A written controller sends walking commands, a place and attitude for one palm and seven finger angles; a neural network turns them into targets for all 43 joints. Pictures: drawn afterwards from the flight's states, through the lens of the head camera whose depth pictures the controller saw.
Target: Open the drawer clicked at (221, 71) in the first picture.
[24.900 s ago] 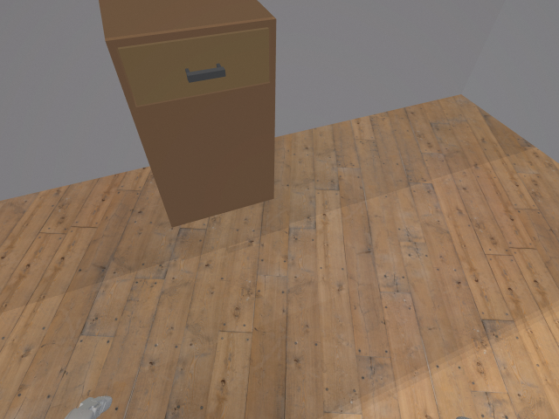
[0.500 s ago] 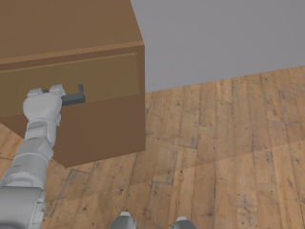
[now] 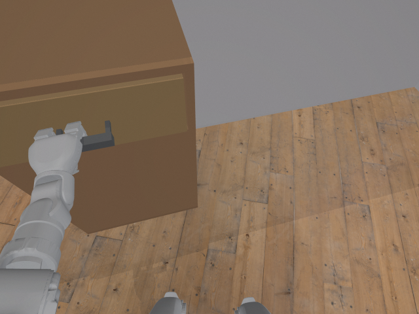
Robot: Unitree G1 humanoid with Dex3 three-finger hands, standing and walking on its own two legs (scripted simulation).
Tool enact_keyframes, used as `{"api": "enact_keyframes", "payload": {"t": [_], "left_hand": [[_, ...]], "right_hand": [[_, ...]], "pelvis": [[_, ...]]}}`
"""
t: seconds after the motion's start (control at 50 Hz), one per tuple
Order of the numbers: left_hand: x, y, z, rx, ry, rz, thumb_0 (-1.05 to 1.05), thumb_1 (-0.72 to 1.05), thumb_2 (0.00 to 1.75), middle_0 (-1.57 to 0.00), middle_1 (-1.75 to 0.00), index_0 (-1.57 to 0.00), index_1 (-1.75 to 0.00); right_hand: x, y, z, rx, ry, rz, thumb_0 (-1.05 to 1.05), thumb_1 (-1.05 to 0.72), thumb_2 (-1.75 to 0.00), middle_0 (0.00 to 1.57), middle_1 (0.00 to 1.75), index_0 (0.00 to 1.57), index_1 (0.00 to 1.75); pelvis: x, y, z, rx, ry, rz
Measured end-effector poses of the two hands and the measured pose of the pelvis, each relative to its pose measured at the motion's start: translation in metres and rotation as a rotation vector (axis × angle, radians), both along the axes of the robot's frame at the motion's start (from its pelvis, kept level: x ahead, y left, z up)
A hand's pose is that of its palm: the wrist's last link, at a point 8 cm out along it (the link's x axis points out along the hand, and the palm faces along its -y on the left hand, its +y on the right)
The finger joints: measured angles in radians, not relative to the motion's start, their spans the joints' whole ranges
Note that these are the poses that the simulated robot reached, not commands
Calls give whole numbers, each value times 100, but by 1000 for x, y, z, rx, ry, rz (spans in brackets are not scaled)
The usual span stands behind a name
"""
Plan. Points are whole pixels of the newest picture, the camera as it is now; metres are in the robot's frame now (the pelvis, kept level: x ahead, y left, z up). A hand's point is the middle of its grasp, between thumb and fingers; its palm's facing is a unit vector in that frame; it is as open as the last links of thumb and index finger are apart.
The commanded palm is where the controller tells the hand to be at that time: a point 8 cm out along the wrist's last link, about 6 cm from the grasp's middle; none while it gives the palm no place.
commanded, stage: pull the drawer open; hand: left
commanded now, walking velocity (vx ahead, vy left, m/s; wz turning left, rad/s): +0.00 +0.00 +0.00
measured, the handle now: (84, 136) +0.47 +0.27 +0.01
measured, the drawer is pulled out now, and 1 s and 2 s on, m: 0.01 0.13 0.25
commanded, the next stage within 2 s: none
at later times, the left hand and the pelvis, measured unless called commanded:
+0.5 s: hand (70, 194) +0.35 +0.28 -0.02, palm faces -0.02 -0.06 -1.00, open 5.6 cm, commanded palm +0.32 +0.27 +0.04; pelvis +0.02 +0.00 +0.01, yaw +1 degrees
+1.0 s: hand (70, 222) +0.29 +0.26 -0.02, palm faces -0.02 -0.07 -1.00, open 5.6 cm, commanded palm +0.26 +0.26 +0.04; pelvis +0.02 -0.01 +0.01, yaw +1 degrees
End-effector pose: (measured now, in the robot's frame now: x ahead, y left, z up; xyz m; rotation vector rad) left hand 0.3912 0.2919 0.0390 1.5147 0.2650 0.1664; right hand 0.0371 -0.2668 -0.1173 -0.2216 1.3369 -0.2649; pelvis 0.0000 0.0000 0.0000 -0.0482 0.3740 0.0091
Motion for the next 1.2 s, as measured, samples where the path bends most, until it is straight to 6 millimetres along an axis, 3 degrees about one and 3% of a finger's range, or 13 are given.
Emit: {"api": "enact_keyframes", "payload": {"t": [0.14,0.44,0.6,0.92,1.2], "left_hand": [[-18,-4,0,-11,-10,-4,0,74,81,-37,-135,-35,-135],[-57,-15,-2,-12,-30,14,0,73,82,-36,-135,-36,-135],[-76,-20,-1,-13,-30,27,0,74,82,-36,-135,-37,-135],[-108,-29,-1,-15,-28,38,0,74,81,-37,-135,-37,-135],[-150,-39,-2,-16,-42,47,0,74,81,-37,-135,-37,-135]], "right_hand": [[16,5,5,11,-41,9,1,-90,-89,20,30,20,30],[83,12,16,26,-196,86,1,-90,-89,20,30,20,30],[108,13,22,28,-261,118,1,-90,-89,20,30,20,30],[116,6,25,28,-304,125,1,-90,-89,20,30,20,30],[126,8,27,43,-358,156,1,-90,-90,20,30,20,30]], "pelvis": [[6,3,6,3,-23,-2],[16,1,12,8,-65,11],[19,-3,14,13,-87,16],[17,-12,14,22,-113,13],[14,-15,13,27,-140,18]]}}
